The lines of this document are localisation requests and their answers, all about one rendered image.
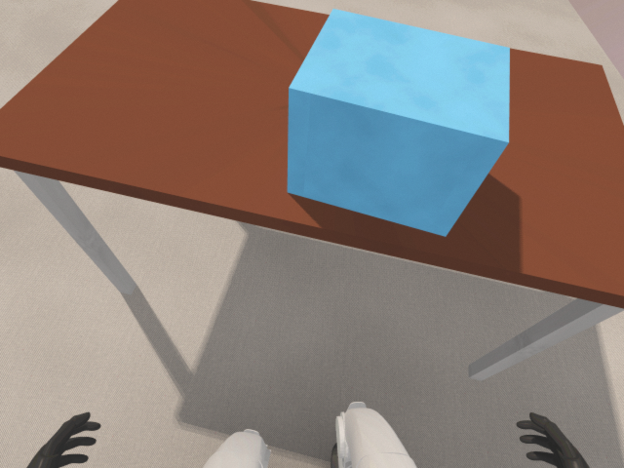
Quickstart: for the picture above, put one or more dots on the table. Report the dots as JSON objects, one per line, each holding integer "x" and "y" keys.
{"x": 186, "y": 103}

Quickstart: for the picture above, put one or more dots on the carton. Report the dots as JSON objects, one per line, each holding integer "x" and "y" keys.
{"x": 396, "y": 121}

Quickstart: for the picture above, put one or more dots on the right robot thigh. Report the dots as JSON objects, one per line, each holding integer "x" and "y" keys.
{"x": 365, "y": 437}

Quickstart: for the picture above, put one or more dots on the robot thigh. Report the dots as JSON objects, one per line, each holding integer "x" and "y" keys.
{"x": 365, "y": 437}
{"x": 240, "y": 450}

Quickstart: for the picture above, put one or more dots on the left robot hand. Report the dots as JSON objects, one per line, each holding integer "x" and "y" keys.
{"x": 50, "y": 455}

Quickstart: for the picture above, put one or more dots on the left robot thigh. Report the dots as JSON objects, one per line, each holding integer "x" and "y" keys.
{"x": 240, "y": 450}

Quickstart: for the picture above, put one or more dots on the right robot hand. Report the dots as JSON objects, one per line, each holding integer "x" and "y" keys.
{"x": 564, "y": 455}

